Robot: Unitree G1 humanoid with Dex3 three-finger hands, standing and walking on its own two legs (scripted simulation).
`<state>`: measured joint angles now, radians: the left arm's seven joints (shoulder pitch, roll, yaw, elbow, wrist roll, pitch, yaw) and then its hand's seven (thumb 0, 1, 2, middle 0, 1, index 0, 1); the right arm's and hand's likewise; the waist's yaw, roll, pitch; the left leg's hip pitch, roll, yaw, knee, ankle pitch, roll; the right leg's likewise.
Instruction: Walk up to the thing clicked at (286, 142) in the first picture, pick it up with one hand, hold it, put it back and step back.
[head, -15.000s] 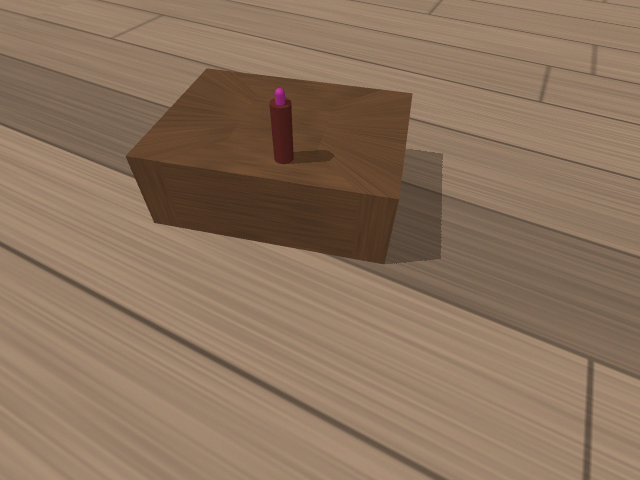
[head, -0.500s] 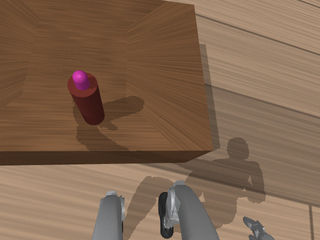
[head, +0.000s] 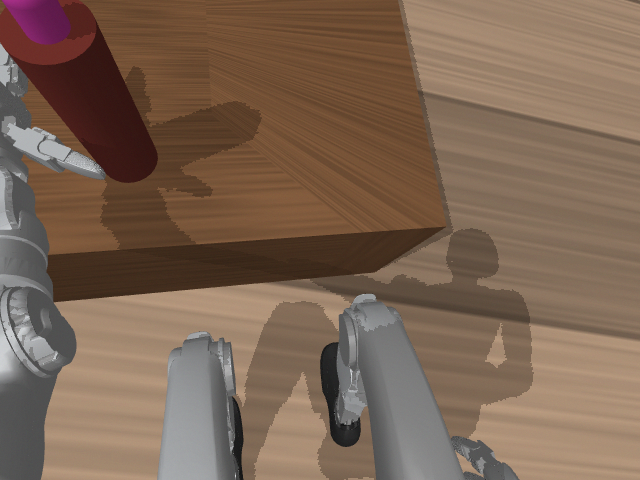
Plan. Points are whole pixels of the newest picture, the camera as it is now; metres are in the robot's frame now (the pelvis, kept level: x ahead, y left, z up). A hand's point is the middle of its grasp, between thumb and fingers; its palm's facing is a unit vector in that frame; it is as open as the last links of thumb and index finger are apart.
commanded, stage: close in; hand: left
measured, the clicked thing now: (90, 95) +0.55 +0.18 +0.01
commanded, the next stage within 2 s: rest palm in 0.30 s
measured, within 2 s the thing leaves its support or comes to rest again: neither
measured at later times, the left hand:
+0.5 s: hand (91, 100) +0.54 +0.19 +0.01, palm faces +0.10 -0.99 +0.01, open 17.7 cm
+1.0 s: hand (103, 109) +0.55 +0.18 -0.01, palm faces +0.13 -0.99 -0.04, open 16.5 cm
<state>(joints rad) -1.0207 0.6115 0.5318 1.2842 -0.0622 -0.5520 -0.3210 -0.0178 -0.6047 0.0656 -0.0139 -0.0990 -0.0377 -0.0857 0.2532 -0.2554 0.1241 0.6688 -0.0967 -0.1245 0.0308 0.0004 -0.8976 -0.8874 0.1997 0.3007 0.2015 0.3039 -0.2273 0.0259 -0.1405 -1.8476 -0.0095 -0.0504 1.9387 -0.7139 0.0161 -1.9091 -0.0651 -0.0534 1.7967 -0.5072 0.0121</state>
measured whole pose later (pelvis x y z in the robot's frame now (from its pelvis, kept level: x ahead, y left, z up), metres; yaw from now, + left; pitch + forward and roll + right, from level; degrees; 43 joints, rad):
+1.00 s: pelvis +0.00 +0.00 -0.01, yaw +2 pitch +37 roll -4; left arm -1.02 0.43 0.33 1.18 -0.01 -0.56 -0.02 -0.02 -0.55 0.13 -0.23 -0.21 -0.25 -0.20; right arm 0.21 -0.26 0.05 0.69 -0.07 -0.03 0.06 0.00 -0.93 -0.89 0.20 0.30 0.20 0.30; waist -0.18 0.02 -0.16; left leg -1.90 -0.04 -0.04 1.98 -0.72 0.02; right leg -1.96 -0.09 -0.04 1.86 -0.54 0.01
